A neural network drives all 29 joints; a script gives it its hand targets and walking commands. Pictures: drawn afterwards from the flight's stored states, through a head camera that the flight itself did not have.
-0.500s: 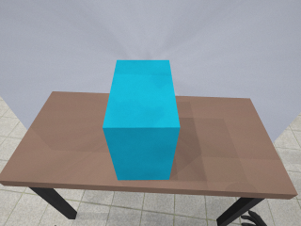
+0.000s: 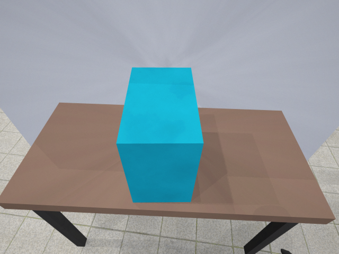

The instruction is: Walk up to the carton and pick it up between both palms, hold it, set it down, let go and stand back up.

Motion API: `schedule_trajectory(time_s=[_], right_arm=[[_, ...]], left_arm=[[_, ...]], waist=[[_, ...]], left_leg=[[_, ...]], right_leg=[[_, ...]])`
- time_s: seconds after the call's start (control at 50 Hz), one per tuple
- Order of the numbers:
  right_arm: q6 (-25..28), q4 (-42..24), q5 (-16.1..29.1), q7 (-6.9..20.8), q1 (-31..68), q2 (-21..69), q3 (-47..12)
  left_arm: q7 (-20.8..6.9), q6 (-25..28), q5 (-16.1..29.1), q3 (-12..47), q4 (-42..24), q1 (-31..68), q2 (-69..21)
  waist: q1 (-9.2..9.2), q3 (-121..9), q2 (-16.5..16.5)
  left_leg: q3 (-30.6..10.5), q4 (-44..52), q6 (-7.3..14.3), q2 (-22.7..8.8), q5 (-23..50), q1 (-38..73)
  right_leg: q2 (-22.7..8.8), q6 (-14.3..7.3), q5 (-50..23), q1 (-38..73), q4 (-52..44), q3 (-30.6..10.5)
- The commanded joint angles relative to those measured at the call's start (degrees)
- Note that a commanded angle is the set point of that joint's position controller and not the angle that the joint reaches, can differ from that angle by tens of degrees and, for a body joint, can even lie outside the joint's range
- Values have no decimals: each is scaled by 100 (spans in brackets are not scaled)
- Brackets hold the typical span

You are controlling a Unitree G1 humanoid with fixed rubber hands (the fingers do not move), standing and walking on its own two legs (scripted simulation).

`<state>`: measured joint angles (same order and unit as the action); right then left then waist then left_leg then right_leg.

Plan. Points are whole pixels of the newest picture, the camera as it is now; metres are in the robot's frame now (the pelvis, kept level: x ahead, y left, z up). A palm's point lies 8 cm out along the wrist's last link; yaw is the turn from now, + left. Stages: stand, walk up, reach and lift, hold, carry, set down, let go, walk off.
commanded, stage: stand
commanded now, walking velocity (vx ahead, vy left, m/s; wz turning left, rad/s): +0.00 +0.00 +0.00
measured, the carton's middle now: (161, 135) +0.45 +0.02 +0.01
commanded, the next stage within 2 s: none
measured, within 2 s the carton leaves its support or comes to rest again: neither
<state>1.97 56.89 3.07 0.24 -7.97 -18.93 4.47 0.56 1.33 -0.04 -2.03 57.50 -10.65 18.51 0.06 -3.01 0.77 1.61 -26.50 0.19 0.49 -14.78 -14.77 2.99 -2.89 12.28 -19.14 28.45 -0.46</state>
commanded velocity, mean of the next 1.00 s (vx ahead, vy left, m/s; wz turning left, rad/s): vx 0.00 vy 0.00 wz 0.00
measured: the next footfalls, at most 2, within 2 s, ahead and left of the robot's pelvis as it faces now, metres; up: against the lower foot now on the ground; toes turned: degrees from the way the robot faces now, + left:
none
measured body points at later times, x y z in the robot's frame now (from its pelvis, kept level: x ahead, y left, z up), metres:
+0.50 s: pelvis +0.00 +0.01 +0.00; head +0.00 +0.01 +0.45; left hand +0.07 +0.30 -0.13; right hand +0.10 -0.30 -0.12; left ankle -0.01 +0.12 -0.74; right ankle +0.02 -0.08 -0.74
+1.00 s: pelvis -0.01 +0.01 +0.00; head -0.02 +0.01 +0.45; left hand +0.06 +0.30 -0.13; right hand +0.09 -0.30 -0.12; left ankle -0.01 +0.12 -0.74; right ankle +0.02 -0.08 -0.74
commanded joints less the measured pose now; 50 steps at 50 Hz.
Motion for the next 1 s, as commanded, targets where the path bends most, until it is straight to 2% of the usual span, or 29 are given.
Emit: schedule_trajectory(time_s=[0.0,0.58,0.98], right_arm=[[44,-197,-528,-103,70,-1163,-154],[71,-31,-513,-137,43,-1155,-153],[81,64,-515,-125,31,-1131,-146]], left_arm=[[42,202,-167,-42,-224,343,1204],[40,186,-105,-35,-8,317,1177],[20,192,-88,-33,117,320,1161]], waist=[[0,-752,-109],[-1,-868,-226],[4,-685,-266]], left_leg=[[-678,480,210,-654,631,679],[-703,563,196,-738,1048,860],[-739,710,194,-753,603,780]], right_leg=[[-959,-17,-1272,1123,-686,-1033],[-963,12,-1574,1237,-716,-950],[-965,30,-1065,1084,-898,-995]])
